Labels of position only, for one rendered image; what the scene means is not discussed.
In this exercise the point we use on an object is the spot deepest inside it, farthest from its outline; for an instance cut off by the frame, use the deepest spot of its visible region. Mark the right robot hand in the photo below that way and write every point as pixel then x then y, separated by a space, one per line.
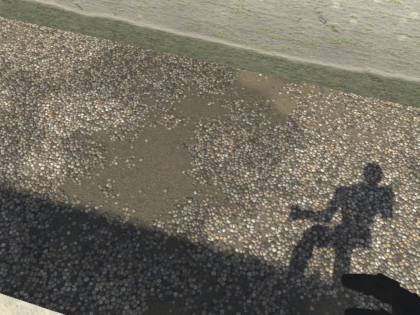
pixel 386 290

